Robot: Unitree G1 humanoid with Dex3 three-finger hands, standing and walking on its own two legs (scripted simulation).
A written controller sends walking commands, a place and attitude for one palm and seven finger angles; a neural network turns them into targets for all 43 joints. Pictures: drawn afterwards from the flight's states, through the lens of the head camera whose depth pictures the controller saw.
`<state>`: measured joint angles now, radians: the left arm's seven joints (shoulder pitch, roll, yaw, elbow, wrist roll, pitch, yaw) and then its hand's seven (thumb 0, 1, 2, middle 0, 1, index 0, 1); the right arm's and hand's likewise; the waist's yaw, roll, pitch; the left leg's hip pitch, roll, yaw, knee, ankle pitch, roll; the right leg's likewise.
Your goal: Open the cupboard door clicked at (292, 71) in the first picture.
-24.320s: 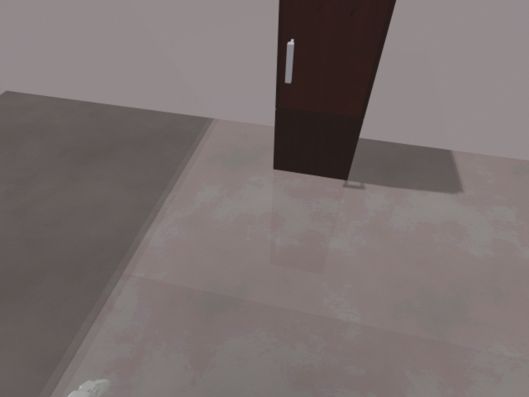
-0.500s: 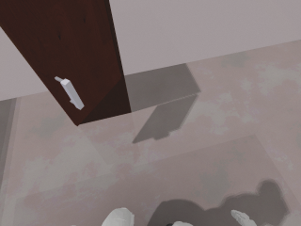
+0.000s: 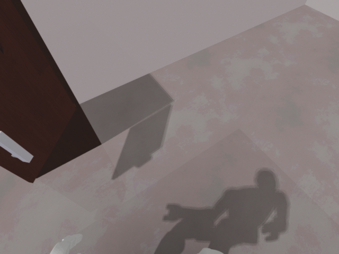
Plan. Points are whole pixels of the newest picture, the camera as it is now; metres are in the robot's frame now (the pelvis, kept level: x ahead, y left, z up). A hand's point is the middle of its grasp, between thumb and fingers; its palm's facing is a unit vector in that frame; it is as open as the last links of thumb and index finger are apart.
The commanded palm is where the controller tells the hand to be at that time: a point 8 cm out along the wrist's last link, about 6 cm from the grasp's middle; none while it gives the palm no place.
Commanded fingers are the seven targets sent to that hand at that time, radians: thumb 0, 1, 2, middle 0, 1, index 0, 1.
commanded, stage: walk to a spot facing it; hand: left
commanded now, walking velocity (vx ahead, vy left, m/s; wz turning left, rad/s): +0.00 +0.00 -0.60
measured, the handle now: (6, 146) +0.39 +0.53 -0.10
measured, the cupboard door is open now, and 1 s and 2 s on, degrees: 45 45 45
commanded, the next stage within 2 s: turn to face it in 1.38 s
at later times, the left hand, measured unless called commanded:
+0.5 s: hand (121, 208) +0.24 +0.16 -0.15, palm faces -0.30 -0.94 -0.17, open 7.4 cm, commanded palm none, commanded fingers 0.00 0.90 0.90 -0.20 -0.30 -0.20 -0.30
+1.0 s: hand (187, 162) +0.39 -0.03 -0.14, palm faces -0.51 -0.83 -0.24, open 7.2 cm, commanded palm none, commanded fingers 0.00 0.90 0.90 -0.20 -0.30 -0.20 -0.30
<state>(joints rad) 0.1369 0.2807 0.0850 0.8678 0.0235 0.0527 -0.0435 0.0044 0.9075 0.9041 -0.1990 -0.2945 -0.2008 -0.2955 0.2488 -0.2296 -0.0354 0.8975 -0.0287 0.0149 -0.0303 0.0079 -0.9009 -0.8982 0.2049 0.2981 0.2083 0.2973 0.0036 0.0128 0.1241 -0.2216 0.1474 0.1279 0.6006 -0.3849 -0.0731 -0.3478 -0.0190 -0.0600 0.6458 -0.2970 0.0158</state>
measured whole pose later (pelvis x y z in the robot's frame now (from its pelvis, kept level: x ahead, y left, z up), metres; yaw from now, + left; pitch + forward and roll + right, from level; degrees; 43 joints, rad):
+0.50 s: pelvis +0.09 -0.01 +0.01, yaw -18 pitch +2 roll -1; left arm 0.16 0.25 0.09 0.90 0.04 0.04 -0.06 0.01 0.91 0.90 -0.20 -0.29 -0.20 -0.30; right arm 0.35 -0.19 -0.01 0.92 -0.04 -0.06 -0.03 0.01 -0.90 -0.90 0.20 0.30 0.21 0.30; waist -0.01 -0.03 0.05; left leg -0.15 0.09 0.13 0.45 -0.33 -0.03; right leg -0.57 -0.02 -0.02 1.13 -0.35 0.00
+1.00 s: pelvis +0.23 -0.17 +0.02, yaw -33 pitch +1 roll +2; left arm 0.24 0.20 0.06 0.97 0.02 -0.04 -0.01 0.00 0.93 0.90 -0.20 -0.30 -0.21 -0.30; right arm 0.17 -0.19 -0.05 0.93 -0.03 -0.01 0.00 0.01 -0.91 -0.90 0.20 0.30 0.20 0.30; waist -0.01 -0.01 0.08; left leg -0.63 0.14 0.02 1.04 -0.20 -0.07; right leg -0.18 0.09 -0.04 0.39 -0.23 -0.14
